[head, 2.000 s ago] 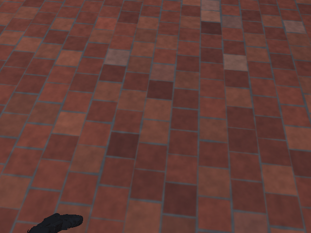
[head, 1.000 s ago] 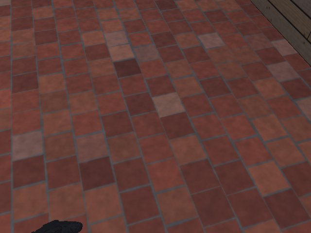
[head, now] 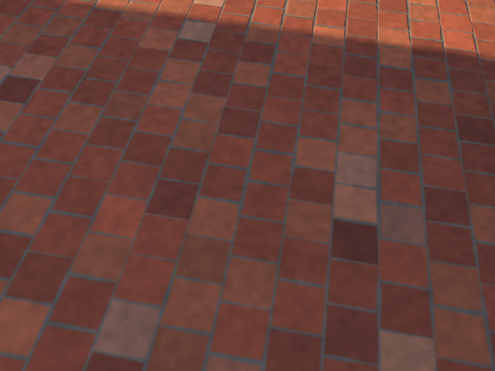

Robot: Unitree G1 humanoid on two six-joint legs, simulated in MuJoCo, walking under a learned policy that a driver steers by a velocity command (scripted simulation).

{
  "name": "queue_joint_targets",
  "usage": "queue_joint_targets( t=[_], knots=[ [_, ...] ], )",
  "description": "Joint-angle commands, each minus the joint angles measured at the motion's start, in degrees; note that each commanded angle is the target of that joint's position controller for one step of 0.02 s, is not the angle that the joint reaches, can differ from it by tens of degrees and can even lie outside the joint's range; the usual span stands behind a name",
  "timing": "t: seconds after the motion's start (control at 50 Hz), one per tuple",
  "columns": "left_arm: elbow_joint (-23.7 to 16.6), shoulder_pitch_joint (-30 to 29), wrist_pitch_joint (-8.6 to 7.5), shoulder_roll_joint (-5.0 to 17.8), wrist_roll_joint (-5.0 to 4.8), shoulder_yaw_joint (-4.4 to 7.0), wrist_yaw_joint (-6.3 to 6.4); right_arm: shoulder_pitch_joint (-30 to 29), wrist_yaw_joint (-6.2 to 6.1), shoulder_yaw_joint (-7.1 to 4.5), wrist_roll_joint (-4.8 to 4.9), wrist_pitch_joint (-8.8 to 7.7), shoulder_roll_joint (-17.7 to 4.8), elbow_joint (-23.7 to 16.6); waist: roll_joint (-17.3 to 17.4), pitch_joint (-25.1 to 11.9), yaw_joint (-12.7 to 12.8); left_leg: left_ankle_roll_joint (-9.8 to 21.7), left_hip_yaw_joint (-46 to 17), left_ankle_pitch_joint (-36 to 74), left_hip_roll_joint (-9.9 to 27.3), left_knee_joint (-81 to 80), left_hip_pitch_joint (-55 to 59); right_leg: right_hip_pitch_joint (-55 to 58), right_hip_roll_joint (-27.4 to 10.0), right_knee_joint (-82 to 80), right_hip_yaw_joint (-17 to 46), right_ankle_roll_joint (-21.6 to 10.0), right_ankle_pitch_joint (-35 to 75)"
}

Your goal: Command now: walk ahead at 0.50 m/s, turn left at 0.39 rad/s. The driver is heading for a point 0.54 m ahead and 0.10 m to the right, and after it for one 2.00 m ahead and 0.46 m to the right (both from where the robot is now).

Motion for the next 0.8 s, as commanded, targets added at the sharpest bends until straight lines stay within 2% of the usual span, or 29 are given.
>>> queue_joint_targets(
  t=[0.02,0.06,0.08,0.1,0.12,0.14,0.16,0.18,0.2,0.22,0.24,0.28,0.3,0.34,0.38,0.42,0.46,0.54,0.58,0.6,0.62,0.64,0.66,0.68,0.7,0.72,0.74,0.76,0.8],
  knots=[
    [-5.9,-8.4,-1.44,3.5,-0.31,0.29,-0.35,5.0,-0.63,-1.45,-0.44,-0.67,-7.8,-1.3,6.1,0.3,-2.0,5.2,-9.4,28.7,15.3,-1.2,3.0,-0.3,2.9,-5.4,-3.2,-1.3,2.7],
    [-6.4,-8.1,-1.93,4.2,-0.42,0.35,-0.43,4.8,-1.08,-1.36,-0.72,-0.88,-8.3,-1.1,6.7,0.5,-1.3,4.4,-10.2,31.9,16.9,0.1,4.5,3.0,3.7,-8.8,-2.9,-3.2,1.0],
    [-5.8,-5.7,-2.16,4.9,-0.46,0.60,-0.34,3.5,-1.27,-1.40,-0.80,-1.03,-8.9,-1.3,7.0,0.4,0.3,3.4,-10.1,34.6,17.4,1.2,4.1,7.1,4.4,-10.8,-2.9,-4.3,-0.8],
    [-4.6,-1.7,-2.40,6.0,-0.52,1.09,-0.03,2.1,-1.33,-1.48,-0.84,-1.24,-9.6,-1.5,7.3,-0.8,2.3,2.4,-9.5,41.3,17.2,4.3,3.5,12.9,5.9,-12.1,-3.3,-5.4,-3.5],
    [-2.4,4.8,-2.77,7.2,-0.60,1.75,0.51,1.3,-1.18,-1.51,-0.93,-1.38,-10.2,-1.3,6.5,-3.8,5.3,1.5,-8.1,47.3,15.8,11.4,3.3,20.6,7.7,-14.1,-4.2,-6.6,-5.3],
    [-0.1,13.3,-3.32,8.7,-0.34,2.42,1.21,0.6,-0.87,-1.30,-0.90,-1.61,-9.8,-1.3,4.6,-8.5,9.5,0.4,-4.9,44.8,13.1,22.1,0.0,31.5,5.9,-16.4,-3.0,-8.4,-4.1],
    [0.8,22.7,-3.55,12.8,0.75,3.28,2.07,1.8,-0.70,-0.21,-0.86,-1.93,-6.0,-3.0,-1.7,-16.5,12.0,-0.7,-1.6,26.3,9.6,39.1,-8.5,44.0,-7.2,-16.8,12.3,-11.6,-11.8],
    [2.4,22.6,-2.86,17.7,0.81,4.76,1.67,10.4,-0.26,0.13,0.86,-1.83,-2.8,-2.8,-16.2,-19.0,7.0,-3.1,2.4,-14.8,-1.2,54.9,-26.6,53.2,-18.2,-25.2,41.0,-20.4,-12.9],
    [1.8,17.6,-2.18,12.0,-1.21,3.82,0.88,6.6,-0.58,-0.11,-1.53,-1.50,-6.8,-2.0,-5.4,-11.4,5.9,-2.2,-0.8,-12.7,3.5,58.3,-32.7,47.2,-15.6,-27.5,42.3,-19.9,-20.3],
    [0.8,12.6,-2.10,8.2,-1.84,2.97,0.46,0.6,-0.10,-0.16,-1.89,-1.62,-7.1,-3.2,-0.7,-4.6,5.1,-2.4,0.6,-6.9,6.7,56.3,-33.4,40.0,-12.8,-27.7,32.0,-18.8,-18.3],
    [1.0,10.9,-2.28,6.2,-1.43,2.42,0.17,-3.0,0.20,0.19,-1.98,-1.83,-6.3,-4.2,1.5,-2.2,4.7,-2.9,1.8,-3.9,8.6,53.4,-32.6,35.6,-9.5,-28.5,25.9,-17.6,-10.5],
    [2.9,12.0,-2.84,5.2,-1.68,1.92,0.34,-3.9,0.76,0.65,-2.77,-1.10,-5.1,-5.0,-1.3,-1.8,3.1,-4.5,3.0,-2.5,10.8,48.5,-29.5,31.5,-4.9,-29.5,18.6,-16.0,1.0],
    [3.8,13.4,-3.18,5.5,-1.88,2.03,0.34,-3.7,0.98,0.91,-2.80,-0.75,-4.4,-5.2,-2.4,-2.6,2.7,-5.4,3.7,-2.5,10.8,46.9,-28.5,31.1,-4.1,-29.6,17.2,-16.3,5.4],
    [5.0,15.7,-3.47,6.7,-2.34,2.52,0.51,-5.3,1.18,1.37,-2.81,-0.29,-3.6,-5.9,-2.2,-2.6,2.6,-7.1,4.9,-2.6,11.2,43.5,-29.2,30.1,-3.4,-30.6,15.4,-17.5,8.1],
    [5.5,17.1,-3.19,7.7,-2.32,2.93,0.78,-10.4,1.21,1.82,-2.64,-0.03,-3.3,-7.7,-2.0,-0.8,3.4,-8.7,6.0,0.0,11.9,38.1,-31.3,28.4,-2.7,-32.5,14.6,-17.9,5.1],
    [6.0,18.7,-2.88,7.7,-2.33,3.12,0.81,-16.2,1.24,2.31,-2.38,-0.01,-2.9,-9.6,-1.9,0.7,4.9,-9.7,6.6,4.7,12.0,31.2,-31.8,27.4,-1.5,-33.4,14.1,-17.1,3.2],
    [6.4,20.4,-2.75,8.1,-2.26,3.48,0.75,-20.4,1.33,2.73,-2.00,-0.14,-2.5,-10.9,-2.1,0.5,6.4,-10.1,6.8,9.0,11.4,25.7,-30.7,27.9,-0.9,-32.6,13.9,-16.1,3.8],
    [6.5,22.8,-2.38,8.8,-1.70,3.98,0.91,-25.3,1.01,2.90,-1.19,-0.71,-3.1,-13.0,-2.2,-0.5,8.1,-9.9,6.5,10.5,9.6,19.7,-27.8,30.6,-1.5,-28.1,15.7,-14.9,9.4],
    [5.8,21.5,-2.15,9.6,-1.42,4.36,1.24,-23.9,0.73,2.59,-1.05,-1.21,-4.2,-13.1,-2.7,-1.1,6.7,-9.0,5.6,7.8,9.0,16.3,-23.1,30.5,-2.1,-25.2,17.7,-13.5,10.3],
    [5.3,20.2,-2.06,10.1,-1.37,4.60,1.37,-21.3,0.51,2.28,-1.03,-1.52,-4.9,-12.5,-2.8,-1.6,5.3,-8.4,5.5,6.1,8.4,14.3,-18.7,29.4,-2.1,-23.2,18.7,-12.7,10.2],
    [4.8,18.8,-2.09,10.5,-1.53,4.74,1.34,-16.4,0.10,1.84,-1.11,-1.98,-5.6,-11.1,-1.8,-3.2,2.8,-7.5,5.9,5.9,7.5,10.7,-11.5,27.6,-0.6,-18.7,18.5,-11.6,11.2],
    [4.5,18.7,-2.46,9.2,-1.91,4.46,1.02,-10.3,-0.65,0.91,-1.82,-2.80,-8.2,-9.5,1.9,-7.0,0.2,-5.7,3.0,4.6,10.7,8.0,-1.6,24.3,3.1,-9.2,16.1,-10.2,9.3],
    [2.3,18.2,-2.98,5.1,-2.42,3.34,0.83,-0.9,-1.65,-0.18,-3.12,-3.10,-12.9,-9.2,9.7,-15.5,-3.4,-2.6,-10.6,-7.5,24.9,5.5,10.2,18.2,7.0,6.7,9.8,-8.7,-3.6],
    [0.6,23.6,-2.60,2.7,-3.47,2.89,0.92,-1.8,-1.74,-1.28,-3.06,-1.92,-16.9,-9.0,21.3,-16.9,0.3,2.8,-33.6,-15.9,34.7,-2.4,16.0,2.7,14.0,17.7,3.4,-7.7,-30.1],
    [2.7,23.5,-1.37,6.8,-1.64,3.45,1.36,-4.9,-1.52,-0.67,-2.38,-1.19,-11.8,-9.4,12.3,-10.5,2.1,3.6,-33.1,-21.4,33.6,-2.2,9.6,-1.2,8.2,24.1,3.6,-8.1,-27.0],
    [3.0,20.1,-1.05,7.0,-1.04,3.63,0.71,-8.2,-1.22,0.54,-1.87,-1.25,-6.8,-10.3,6.2,-4.9,2.5,2.5,-24.7,-17.4,30.2,-2.8,3.5,-0.7,6.4,24.4,3.7,-7.9,-21.5],
    [2.7,18.1,-0.89,5.6,-1.01,3.44,0.16,-9.8,-0.98,1.05,-1.83,-1.51,-5.0,-10.1,5.4,-2.2,3.2,1.5,-16.6,-7.7,27.5,-4.0,-0.8,0.8,4.8,22.9,3.3,-7.2,-18.1],
    [2.5,17.0,-0.38,5.3,-0.49,3.50,-0.30,-9.6,-1.06,1.26,-1.79,-1.89,-4.3,-9.6,7.3,-1.5,3.7,0.6,-10.8,-1.2,25.4,-4.7,-2.8,1.9,3.6,21.7,2.5,-6.6,-16.8],
    [2.0,16.2,0.71,4.8,-0.08,3.39,-1.13,-8.1,-0.96,1.18,-1.28,-2.86,-4.4,-8.3,9.1,-1.9,4.3,0.0,-4.1,9.1,23.3,-5.2,-3.8,2.8,3.3,22.1,1.5,-5.7,-14.1]
  ],
)
Keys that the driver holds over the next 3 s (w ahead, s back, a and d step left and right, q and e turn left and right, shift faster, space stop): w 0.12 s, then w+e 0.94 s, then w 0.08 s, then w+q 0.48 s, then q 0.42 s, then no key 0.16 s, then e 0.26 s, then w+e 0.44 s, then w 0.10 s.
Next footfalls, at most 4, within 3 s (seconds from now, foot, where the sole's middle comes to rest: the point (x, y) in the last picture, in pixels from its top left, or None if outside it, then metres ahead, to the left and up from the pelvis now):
0.14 right None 0.26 -0.12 -0.78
0.64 left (212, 351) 0.52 0.06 -0.78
1.18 right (314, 284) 0.70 -0.24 -0.78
1.74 left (285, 196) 1.03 -0.20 -0.78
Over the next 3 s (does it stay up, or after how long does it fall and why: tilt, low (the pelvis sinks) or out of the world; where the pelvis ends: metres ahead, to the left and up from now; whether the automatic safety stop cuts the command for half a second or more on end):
stays up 1.09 -0.30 0.00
